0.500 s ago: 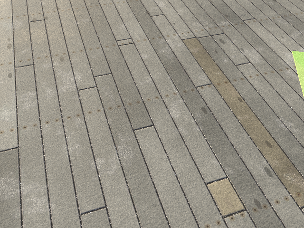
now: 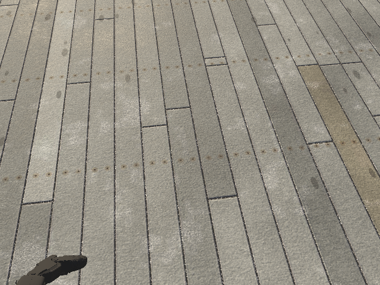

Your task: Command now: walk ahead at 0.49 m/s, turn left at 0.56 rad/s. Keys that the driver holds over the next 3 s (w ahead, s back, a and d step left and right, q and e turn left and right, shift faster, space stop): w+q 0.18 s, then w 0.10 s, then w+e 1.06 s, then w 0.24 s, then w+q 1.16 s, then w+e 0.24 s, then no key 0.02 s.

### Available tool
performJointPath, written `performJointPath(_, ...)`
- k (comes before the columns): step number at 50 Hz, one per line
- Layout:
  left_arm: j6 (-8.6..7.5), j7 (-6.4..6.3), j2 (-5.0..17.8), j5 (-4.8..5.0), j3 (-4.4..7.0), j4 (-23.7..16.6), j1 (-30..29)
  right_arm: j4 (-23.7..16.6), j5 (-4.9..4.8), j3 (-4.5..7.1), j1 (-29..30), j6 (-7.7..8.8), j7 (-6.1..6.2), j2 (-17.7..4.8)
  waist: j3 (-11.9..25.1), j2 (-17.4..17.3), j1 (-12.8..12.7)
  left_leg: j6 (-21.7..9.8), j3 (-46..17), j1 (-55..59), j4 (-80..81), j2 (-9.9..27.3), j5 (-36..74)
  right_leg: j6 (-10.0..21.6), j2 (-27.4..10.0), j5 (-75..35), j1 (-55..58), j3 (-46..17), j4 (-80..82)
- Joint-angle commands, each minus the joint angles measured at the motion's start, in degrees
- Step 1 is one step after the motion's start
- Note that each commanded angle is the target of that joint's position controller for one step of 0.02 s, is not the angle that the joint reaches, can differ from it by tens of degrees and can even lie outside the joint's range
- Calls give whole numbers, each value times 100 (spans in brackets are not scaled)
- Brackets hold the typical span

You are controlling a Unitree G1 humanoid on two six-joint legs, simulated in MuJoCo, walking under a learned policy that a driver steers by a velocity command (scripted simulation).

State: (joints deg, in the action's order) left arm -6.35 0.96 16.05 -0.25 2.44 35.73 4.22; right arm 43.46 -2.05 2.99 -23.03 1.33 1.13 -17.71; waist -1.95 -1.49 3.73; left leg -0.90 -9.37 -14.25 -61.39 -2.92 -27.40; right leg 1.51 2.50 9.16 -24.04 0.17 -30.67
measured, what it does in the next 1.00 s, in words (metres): walks ahead: left foot, then right foot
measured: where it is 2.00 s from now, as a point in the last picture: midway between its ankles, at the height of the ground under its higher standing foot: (205, 148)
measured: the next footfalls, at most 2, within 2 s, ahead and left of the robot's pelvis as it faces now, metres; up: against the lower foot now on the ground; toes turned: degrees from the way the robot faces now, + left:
left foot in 0.40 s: +0.37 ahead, +0.19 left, +0.00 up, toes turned +12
right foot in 0.94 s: +0.66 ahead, -0.05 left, +0.00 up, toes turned -9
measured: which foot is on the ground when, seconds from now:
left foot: up 0.00-0.38, down 0.40-0.94, up 0.96-1.00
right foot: down 0.00-0.42, up 0.44-0.92, down 0.94-1.00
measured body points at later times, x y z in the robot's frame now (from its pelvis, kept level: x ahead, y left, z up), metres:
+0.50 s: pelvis +0.26 +0.07 +0.00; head +0.30 +0.09 +0.45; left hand +0.23 +0.36 -0.13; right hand +0.51 -0.14 -0.07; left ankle +0.33 +0.18 -0.73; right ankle +0.13 -0.11 -0.64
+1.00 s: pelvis +0.53 +0.04 -0.01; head +0.58 +0.02 +0.44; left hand +0.75 +0.28 -0.10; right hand +0.56 -0.26 -0.14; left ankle +0.36 +0.19 -0.65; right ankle +0.62 -0.05 -0.73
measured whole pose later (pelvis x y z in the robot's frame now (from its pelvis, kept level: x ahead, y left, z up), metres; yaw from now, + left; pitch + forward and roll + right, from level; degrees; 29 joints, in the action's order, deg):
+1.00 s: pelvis +0.53 +0.04 -0.01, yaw -8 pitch +1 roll +2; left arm -1.7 2.6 17.3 1.5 3.9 39.3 6.4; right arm 45.9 -1.0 4.2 -16.2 3.2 0.6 -17.3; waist -4.7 0.4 1.5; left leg 2.2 5.2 -8.2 -57.8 3.9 -29.2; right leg 6.1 1.9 11.1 -28.4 2.4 -38.8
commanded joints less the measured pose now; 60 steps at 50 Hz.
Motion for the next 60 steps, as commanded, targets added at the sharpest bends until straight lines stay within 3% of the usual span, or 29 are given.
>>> performJointPath(1,50,-45,609,-24,247,29,996,-684,75,173,493,109,-9,-772,407,468,-690,111,154,-2632,-1023,716,642,969,-1939,367,2527,-2319,1531)
performJointPath(3,8,-54,525,-67,229,124,837,-737,28,168,486,44,-69,-558,195,762,-471,101,228,-2242,-718,925,859,922,-1678,-133,1886,-1561,1856)
performJointPath(6,-73,-49,667,21,298,318,817,-892,63,90,746,-41,-105,-276,-30,635,-411,165,348,-2396,-161,1042,1023,1082,-1767,-575,1616,-985,2215)
performJointPath(11,-38,-48,933,42,355,548,872,-1050,96,-8,1408,71,-242,-145,-125,388,-595,134,554,-2220,1435,968,2481,978,-1573,-1208,1728,15,2324)
performJointPath(16,106,-8,1205,233,392,939,1467,-1380,94,-42,2302,175,-363,-179,-363,345,-793,-122,863,-1960,2652,700,2379,881,-1785,-1488,2312,117,2188)
performJointPath(18,207,-16,1334,285,398,1057,1538,-1407,138,34,2201,205,-375,-355,-214,476,-577,-275,1034,-1559,2972,520,1895,803,-1870,-2563,2648,22,1713)
performJointPath(20,263,-42,1264,270,317,1116,1493,-1014,171,285,844,210,-307,-795,664,482,227,-526,1268,596,3353,216,2259,512,-1487,-3684,2170,313,65)
performJointPath(21,221,-47,926,115,158,982,1510,-833,228,433,-150,163,-204,-1246,1490,58,625,-834,261,2413,3052,1195,2596,253,-1182,-2043,909,426,-1616)
performJointPath(22,143,-2,220,84,-55,845,2191,-846,298,467,-225,141,-165,-1666,2375,-1368,149,-1666,-2456,3852,3632,2716,1527,-110,-191,2264,-1022,135,-3583)
performJointPath(23,88,0,894,249,111,955,1769,-914,298,334,-217,174,-182,-1106,2348,-698,479,-1565,-2788,3505,4093,2683,1178,-96,-287,2496,-1418,-745,-4244)
performJointPath(24,78,3,1059,371,194,761,1354,-821,262,256,55,209,-190,-896,1420,-665,375,-1343,-1819,2888,4203,2491,1442,-63,-523,2065,-1851,-650,-4325)
performJointPath(26,124,-50,896,218,192,734,1126,-744,238,172,666,284,-226,-545,652,-438,-15,-1148,-713,1650,4534,2042,2135,-114,-915,1233,-1589,-498,-3827)
performJointPath(28,297,-59,691,233,189,859,1444,-700,288,153,965,405,-238,-354,497,-499,-319,-1118,-124,947,4990,1879,2351,-187,-1052,770,-968,-542,-3690)
performJointPath(31,462,-84,453,209,163,791,1278,-507,293,209,1090,541,-196,-403,109,-281,-446,-1134,539,610,5387,1885,2750,-301,-1082,367,-1145,-617,-3327)
performJointPath(35,439,9,332,164,115,605,726,-312,303,275,1003,521,-100,-553,-143,-178,-320,-976,1366,801,5510,1712,2915,-301,-1024,-788,-1331,-521,-2010)
performJointPath(42,432,245,356,146,74,82,-332,20,105,426,544,300,-45,-904,-468,-60,-5,-779,1959,1801,5169,2022,3403,91,-847,-594,-1467,79,-692)
performJointPath(44,458,274,493,142,150,5,-194,26,64,470,617,212,-23,-1061,-222,-200,-196,-653,2115,2027,4531,2032,5016,304,-548,-57,-1012,387,-633)
performJointPath(45,482,267,629,152,235,49,167,7,38,489,680,162,-9,-1137,69,-290,-432,-573,2198,2042,3893,1983,5969,436,-308,214,-469,571,-658)
performJointPath(46,499,234,847,177,383,225,931,-22,5,476,789,110,0,-1134,489,-237,-894,-422,2358,1788,2821,1804,6400,617,-10,114,560,709,-404)
performJointPath(47,546,139,1251,192,600,495,1907,-68,52,402,714,121,23,-980,1009,18,-1329,-167,2411,819,1331,1554,5564,845,57,-110,2195,360,-208)
performJointPath(48,568,32,1966,240,746,521,2016,-360,302,172,295,214,-5,-203,1291,1612,-830,281,2264,-1688,-823,634,788,1720,-1392,408,3977,-2488,162)
performJointPath(49,435,92,1831,174,644,231,1960,-486,190,93,495,438,-52,-280,2307,1304,-899,320,706,-2650,-1862,-22,-861,2409,-2167,1461,4675,-5028,1251)
performJointPath(50,326,135,1371,139,516,268,1818,-637,-48,201,1152,578,-111,-720,1667,735,-1103,179,356,-3232,-1884,313,-372,2048,-2097,1270,4375,-4412,1551)
performJointPath(51,260,133,1194,152,466,289,1607,-694,-58,170,1315,664,-108,-680,1068,554,-931,45,400,-3223,-1452,560,134,1841,-1861,848,3656,-3630,1501)
performJointPath(52,242,119,994,159,408,249,1211,-613,98,182,1305,696,-59,-664,694,232,-664,41,404,-2903,-934,786,500,1640,-1611,162,2874,-3004,1447)
performJointPath(53,233,90,800,107,341,162,948,-563,208,230,1228,661,-40,-736,572,314,-468,60,368,-2469,-563,918,754,1548,-1413,-458,2324,-2565,1513)
performJointPath(54,235,65,770,57,321,86,842,-551,237,248,1151,595,-59,-740,535,416,-353,106,367,-2183,-396,946,905,1545,-1319,-805,1993,-2406,1624)
performJointPath(56,215,6,853,89,345,106,894,-553,291,218,1124,483,-73,-575,467,347,-295,274,494,-2021,56,913,1066,1592,-1223,-1436,1617,-2073,1733)
performJointPath(60,257,-144,1029,136,391,238,1190,-767,293,105,1881,414,-80,-301,176,440,-523,523,616,-2002,1619,678,2359,1322,-836,-1315,1182,-1543,1775)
